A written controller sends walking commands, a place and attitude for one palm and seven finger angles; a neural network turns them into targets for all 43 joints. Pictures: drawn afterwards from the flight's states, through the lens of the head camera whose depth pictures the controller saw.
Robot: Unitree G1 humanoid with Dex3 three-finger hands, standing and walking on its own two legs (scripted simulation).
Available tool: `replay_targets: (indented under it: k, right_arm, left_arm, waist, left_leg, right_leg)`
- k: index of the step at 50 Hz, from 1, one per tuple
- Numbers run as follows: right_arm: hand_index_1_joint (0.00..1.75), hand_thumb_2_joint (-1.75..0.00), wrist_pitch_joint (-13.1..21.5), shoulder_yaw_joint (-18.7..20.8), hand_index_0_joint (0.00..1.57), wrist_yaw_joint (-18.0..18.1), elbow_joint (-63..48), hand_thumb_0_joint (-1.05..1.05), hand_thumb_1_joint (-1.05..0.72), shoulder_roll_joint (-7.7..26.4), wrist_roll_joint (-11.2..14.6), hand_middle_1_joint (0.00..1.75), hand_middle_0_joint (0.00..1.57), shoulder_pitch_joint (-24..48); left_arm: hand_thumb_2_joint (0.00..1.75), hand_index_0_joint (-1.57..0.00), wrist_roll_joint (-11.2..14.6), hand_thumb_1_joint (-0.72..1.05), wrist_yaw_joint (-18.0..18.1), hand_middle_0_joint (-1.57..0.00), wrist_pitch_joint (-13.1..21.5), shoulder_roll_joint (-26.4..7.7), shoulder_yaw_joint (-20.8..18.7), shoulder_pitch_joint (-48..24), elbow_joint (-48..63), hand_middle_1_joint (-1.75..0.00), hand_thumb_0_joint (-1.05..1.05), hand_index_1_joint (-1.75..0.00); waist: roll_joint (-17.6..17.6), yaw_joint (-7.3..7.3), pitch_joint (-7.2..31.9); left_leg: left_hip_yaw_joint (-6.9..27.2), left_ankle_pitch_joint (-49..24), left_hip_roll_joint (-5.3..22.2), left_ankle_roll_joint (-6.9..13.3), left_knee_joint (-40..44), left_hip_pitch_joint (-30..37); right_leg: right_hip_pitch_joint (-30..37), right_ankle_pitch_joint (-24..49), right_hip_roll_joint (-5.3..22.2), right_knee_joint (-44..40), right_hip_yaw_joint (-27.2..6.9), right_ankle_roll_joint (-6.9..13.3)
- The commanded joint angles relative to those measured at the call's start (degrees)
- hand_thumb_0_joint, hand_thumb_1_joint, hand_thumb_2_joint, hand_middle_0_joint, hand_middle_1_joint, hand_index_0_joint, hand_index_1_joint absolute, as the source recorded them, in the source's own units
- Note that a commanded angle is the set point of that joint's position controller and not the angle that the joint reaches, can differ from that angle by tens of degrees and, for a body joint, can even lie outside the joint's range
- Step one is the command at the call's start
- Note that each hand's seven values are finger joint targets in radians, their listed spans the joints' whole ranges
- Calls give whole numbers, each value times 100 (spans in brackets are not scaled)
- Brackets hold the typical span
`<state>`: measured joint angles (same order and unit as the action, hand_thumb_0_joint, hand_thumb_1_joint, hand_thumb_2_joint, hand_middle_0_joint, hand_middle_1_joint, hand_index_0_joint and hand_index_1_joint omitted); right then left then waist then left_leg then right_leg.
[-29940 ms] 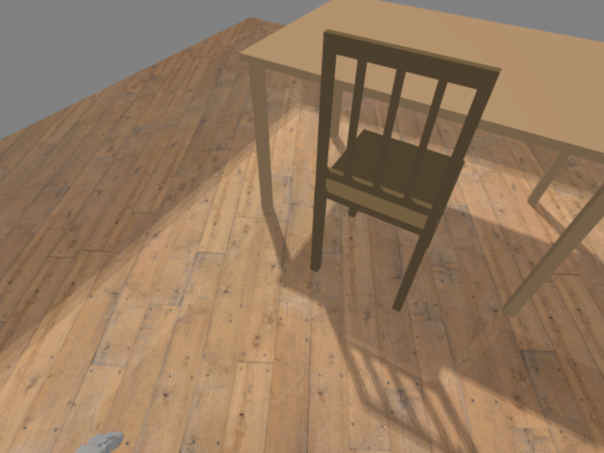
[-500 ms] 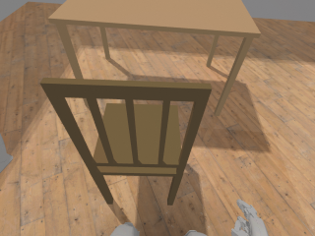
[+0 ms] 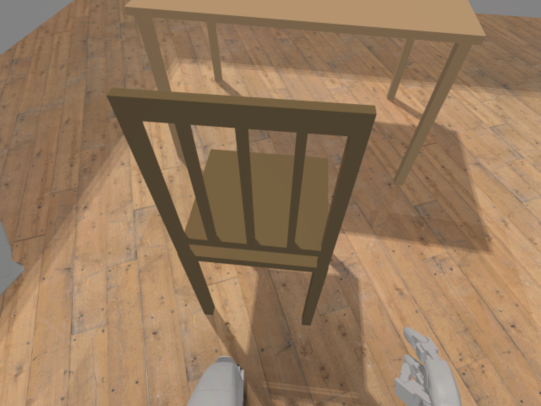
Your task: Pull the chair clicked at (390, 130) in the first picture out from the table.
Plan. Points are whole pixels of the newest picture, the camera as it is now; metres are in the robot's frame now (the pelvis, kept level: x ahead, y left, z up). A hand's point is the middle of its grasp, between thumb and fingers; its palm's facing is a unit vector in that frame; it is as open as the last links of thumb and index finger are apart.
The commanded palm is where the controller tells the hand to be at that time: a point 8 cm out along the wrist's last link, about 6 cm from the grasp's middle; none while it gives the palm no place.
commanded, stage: stop stepping back and stand still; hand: left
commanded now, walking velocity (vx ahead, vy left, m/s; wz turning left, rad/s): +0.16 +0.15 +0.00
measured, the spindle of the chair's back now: (247, 195) +0.48 +0.10 -0.03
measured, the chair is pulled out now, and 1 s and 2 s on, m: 0.57 0.57 0.57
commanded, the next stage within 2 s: let the arm hang, fingers relaxed in 0.86 s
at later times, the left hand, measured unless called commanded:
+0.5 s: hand out of the picture +0.18 +0.25 +0.21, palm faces +0.36 -0.79 -0.49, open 7.4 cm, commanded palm +0.12 +0.30 +0.21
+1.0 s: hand (5, 292) +0.18 +0.28 +0.18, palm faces +0.33 -0.79 -0.51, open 7.4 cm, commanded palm none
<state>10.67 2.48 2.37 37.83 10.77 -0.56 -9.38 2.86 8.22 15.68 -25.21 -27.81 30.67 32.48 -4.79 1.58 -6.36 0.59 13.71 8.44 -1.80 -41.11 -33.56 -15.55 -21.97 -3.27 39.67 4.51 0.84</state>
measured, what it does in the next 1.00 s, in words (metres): steps on the spot: left foot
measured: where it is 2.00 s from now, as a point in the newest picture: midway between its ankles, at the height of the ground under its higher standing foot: outside the picture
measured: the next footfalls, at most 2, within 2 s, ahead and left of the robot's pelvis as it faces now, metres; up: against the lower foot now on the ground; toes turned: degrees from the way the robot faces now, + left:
left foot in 0.22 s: -0.02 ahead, +0.14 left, +0.00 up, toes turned +1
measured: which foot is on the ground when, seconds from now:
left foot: up 0.00-0.20, down 0.22-1.00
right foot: down 0.00-1.00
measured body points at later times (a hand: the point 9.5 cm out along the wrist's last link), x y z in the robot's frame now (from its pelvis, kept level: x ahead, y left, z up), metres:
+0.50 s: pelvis -0.04 +0.01 +0.02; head -0.03 +0.02 +0.47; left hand +0.15 +0.29 +0.24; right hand +0.10 -0.24 -0.05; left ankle -0.06 +0.14 -0.71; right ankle -0.01 -0.11 -0.71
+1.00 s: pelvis -0.04 +0.03 +0.03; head -0.04 +0.03 +0.48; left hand +0.16 +0.32 +0.20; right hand +0.11 -0.23 -0.06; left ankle -0.06 +0.14 -0.71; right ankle -0.01 -0.11 -0.71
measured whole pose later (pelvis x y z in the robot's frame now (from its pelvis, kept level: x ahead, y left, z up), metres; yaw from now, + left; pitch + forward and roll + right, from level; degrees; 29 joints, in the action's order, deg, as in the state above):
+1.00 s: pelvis -0.04 +0.03 +0.03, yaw -3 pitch -1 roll -1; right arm 7.8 2.4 0.6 38.6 12.1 1.0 -11.5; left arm -0.2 8.2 12.8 -25.0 -20.9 28.6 21.2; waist -0.7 -0.5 -1.0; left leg -3.9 18.3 2.5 -0.2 -29.3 -9.8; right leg -15.0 -10.3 1.7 26.8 2.0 -1.0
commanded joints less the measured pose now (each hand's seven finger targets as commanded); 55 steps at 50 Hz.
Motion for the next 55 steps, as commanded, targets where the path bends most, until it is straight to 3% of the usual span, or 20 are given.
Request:
replay_targets:
  k: [1, 4, 6, 7, 9, 12, 13, 14, 15, 16, 21, 23, 25, 32, 41, 47, 48, 49, 52, 55]
  right_arm:
    - [30, -90, 313, 404, 20, -48, -691, 0, -90, 860, 112, 30, 20, 375]
    - [30, -90, -97, -46, 20, 35, -871, 0, -90, 474, 104, 30, 20, 458]
    - [30, -90, -152, -18, 20, 104, -926, 0, -90, 589, 106, 30, 20, 467]
    - [30, -90, -125, 16, 20, 128, -957, 0, -90, 625, 118, 30, 20, 453]
    - [30, -90, -94, 29, 20, 154, -943, 0, -90, 644, 90, 30, 20, 301]
    - [30, -90, -43, 188, 20, 204, -1123, 0, -90, 775, 148, 30, 20, 255]
    - [30, -90, -28, 246, 20, 168, -1218, 0, -90, 855, 198, 30, 20, 232]
    - [30, -90, -68, 174, 20, 140, -1200, 0, -90, 728, 145, 30, 20, 305]
    - [30, -90, -114, 116, 20, 78, -1180, 0, -90, 669, 70, 30, 20, 283]
    - [30, -90, -85, 93, 20, 20, -1121, 0, -90, 656, 61, 30, 20, 332]
    - [30, -90, -97, 178, 20, -28, -1047, 0, -90, 840, 241, 30, 20, 54]
    - [30, -90, -197, 225, 20, 11, -1083, 0, -90, 865, 266, 30, 20, -38]
    - [30, -90, -255, 154, 20, 50, -1065, 0, -90, 835, 249, 30, 20, 14]
    - [30, -90, -161, 156, 20, 141, -954, 0, -90, 849, 197, 30, 20, 136]
    - [30, -90, -78, 138, 20, 150, -947, 0, -90, 754, 166, 30, 20, 256]
    - [30, -90, -204, 150, 20, 88, -988, 0, -90, 761, 209, 30, 20, 155]
    - [30, -90, 185, 317, 20, -465, 204, 0, -90, 1283, 241, 30, 20, 183]
    - [30, -90, -289, 351, 20, -433, 356, 0, -90, 1304, 61, 30, 20, -291]
    - [30, -90, -622, 126, 20, -331, 205, 0, -90, 916, -42, 30, 20, -99]
    - [30, -90, -797, 34, 20, -282, 164, 0, -90, 881, -91, 30, 20, -135]
  left_arm:
    - [90, -20, 33, 90, 145, -20, 267, -1094, -318, -644, 883, -30, 0, -30]
    - [90, -20, 19, 90, 156, -20, 57, -888, -532, 166, -94, -30, 0, -30]
    - [90, -20, -21, 90, 297, -20, 87, -878, -458, -75, -46, -30, 0, -30]
    - [90, -20, -43, 90, 343, -20, 70, -880, -422, -182, -11, -30, 0, -30]
    - [90, -20, -95, 90, 366, -20, 16, -798, -330, -72, -20, -30, 0, -30]
    - [90, -20, -34, 90, 380, -20, 76, -994, -392, -170, 908, -30, 0, -30]
    - [90, -20, -27, 90, 346, -20, 76, -1069, -482, 1, 1053, -30, 0, -30]
    - [90, -20, -69, 90, 359, -20, 95, -1113, -549, 256, 1036, -30, 0, -30]
    - [90, -20, -129, 90, 330, -20, 116, -1167, -510, 86, 1463, -30, 0, -30]
    - [90, -20, -196, 90, 286, -20, 125, -1209, -549, -19, 1489, -30, 0, -30]
    - [90, -20, -84, 90, 299, -20, 123, -1034, -617, 171, 858, -30, 0, -30]
    - [90, -20, -25, 90, 304, -20, 70, -914, -601, 498, 470, -30, 0, -30]
    - [90, -20, -8, 90, 301, -20, 38, -851, -551, 415, 274, -30, 0, -30]
    - [90, -20, -83, 90, 285, -20, -58, -698, -183, -291, 257, -30, 0, -30]
    - [90, -20, -126, 90, 410, -20, 5, -909, -424, -78, 1015, -30, 0, -30]
    - [90, -20, -54, 90, 352, -20, -22, -741, -414, 253, 456, -30, 0, -30]
    - [90, -20, -537, 90, -457, -20, -728, 323, 2373, -379, -3608, -30, 0, -30]
    - [90, -20, -557, 90, -673, -20, -1322, 465, 2001, -365, -3849, -30, 0, -30]
    - [90, -20, -478, 90, -709, -20, -1600, 859, 2232, -765, -4307, -30, 0, -30]
    - [90, -20, -511, 90, -698, -20, -1586, 684, 2316, -975, -5227, -30, 0, -30]
  waist:
    - [1749, -273, 604]
    - [846, -325, 1027]
    - [1113, -233, 1157]
    - [1542, -172, 1178]
    - [1691, -194, 1291]
    - [846, -200, 1514]
    - [427, -177, 1601]
    - [-569, -227, 1598]
    - [-1412, -290, 1297]
    - [-1520, -244, 936]
    - [-291, -289, 801]
    - [188, -275, 727]
    - [117, -281, 583]
    - [838, -236, 610]
    - [-137, -151, 985]
    - [63, -198, 857]
    - [343, -616, 327]
    - [341, -426, 661]
    - [127, -267, 532]
    - [1583, -169, 928]
  left_leg:
    - [626, 1204, -839, -120, -3575, 664]
    - [196, 859, -662, -53, -2011, 521]
    - [-108, 1108, -762, 56, -471, 792]
    - [-178, 1145, -764, 126, 236, 1040]
    - [-531, 444, -865, 235, 1781, 1743]
    - [-238, -1671, -133, 346, 2771, 2643]
    - [-82, -2780, 185, 403, 2589, 3155]
    - [47, -3914, 310, 504, 1892, 3625]
    - [279, -4199, 408, 529, 1831, 3384]
    - [251, -3568, 480, 538, 1936, 2908]
    - [-94, -500, -81, 298, 1536, 1534]
    - [-132, 556, -339, 203, 1657, 1465]
    - [-147, 763, -325, 264, 1900, 1667]
    - [-39, 689, -298, 405, 1935, 1790]
    - [17, -13, -205, 398, 2126, 2012]
    - [-106, -367, -189, 297, 2069, 1880]
    - [-138, -1782, -263, 223, 1262, 2011]
    - [-161, -2306, -132, 266, 1319, 1906]
    - [250, -1572, 143, 540, 1641, 1296]
    - [110, -1208, -238, 448, 1185, 1584]
  right_leg:
    - [-1486, -23, 2576, -2962, -3116, 1146]
    - [-217, 1498, 1732, -1684, -1687, 659]
    - [361, 2273, 1607, -1424, -1482, 636]
    - [511, 2459, 1638, -1429, -1554, 633]
    - [772, 2373, 1433, -1358, -1423, 399]
    - [1237, 3317, 925, -545, -1112, 123]
    - [856, 2779, 727, -390, -1037, 75]
    - [15, 1839, 680, -344, -651, -31]
    - [-284, 745, 662, -420, -363, -83]
    - [-168, 147, 594, -566, -285, -74]
    - [1223, 2291, 725, -1560, -705, 46]
    - [921, 1561, 828, -1696, -1141, 143]
    - [540, 895, 786, -1890, -1220, 81]
    - [579, 740, 779, -2081, -1130, -48]
    - [1010, 1652, 728, -1711, -829, -10]
    - [1125, 2262, 699, -1674, -747, -12]
    - [-50, 2882, 794, -845, -200, 50]
    - [-148, 2705, 866, -749, -447, 30]
    - [-258, 1125, 663, -252, -330, -21]
    - [260, 2185, 952, -875, -699, 76]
